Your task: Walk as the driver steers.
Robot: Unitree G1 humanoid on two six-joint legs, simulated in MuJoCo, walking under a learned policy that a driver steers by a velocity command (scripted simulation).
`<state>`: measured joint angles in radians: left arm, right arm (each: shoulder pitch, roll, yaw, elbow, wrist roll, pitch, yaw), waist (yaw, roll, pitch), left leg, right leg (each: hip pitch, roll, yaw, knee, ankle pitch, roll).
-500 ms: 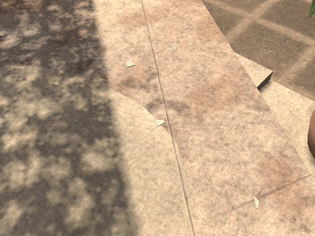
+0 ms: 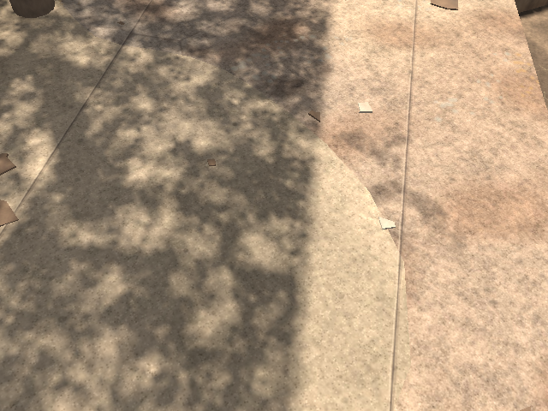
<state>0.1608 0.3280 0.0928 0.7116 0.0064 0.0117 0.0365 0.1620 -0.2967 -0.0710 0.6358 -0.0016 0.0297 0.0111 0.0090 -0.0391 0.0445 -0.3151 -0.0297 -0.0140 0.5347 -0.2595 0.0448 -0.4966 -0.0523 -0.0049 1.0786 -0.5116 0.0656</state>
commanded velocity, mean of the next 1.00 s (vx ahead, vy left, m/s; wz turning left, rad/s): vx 0.00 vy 0.00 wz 0.11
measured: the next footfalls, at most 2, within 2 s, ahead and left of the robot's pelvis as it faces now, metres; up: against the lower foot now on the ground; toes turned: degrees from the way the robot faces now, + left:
right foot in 0.30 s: +0.06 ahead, -0.14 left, +0.00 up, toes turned +4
left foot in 2.00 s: +0.10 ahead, +0.10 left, +0.00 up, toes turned +5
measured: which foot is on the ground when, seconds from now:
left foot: down 0.00-1.00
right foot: up 0.00-0.28, down 0.30-1.00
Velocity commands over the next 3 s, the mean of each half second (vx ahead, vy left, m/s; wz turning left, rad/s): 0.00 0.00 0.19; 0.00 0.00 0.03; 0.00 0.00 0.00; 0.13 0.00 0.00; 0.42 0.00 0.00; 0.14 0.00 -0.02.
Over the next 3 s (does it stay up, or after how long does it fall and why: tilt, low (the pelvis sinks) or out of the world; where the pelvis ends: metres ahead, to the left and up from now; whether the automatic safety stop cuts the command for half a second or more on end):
stays up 0.45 0.01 0.00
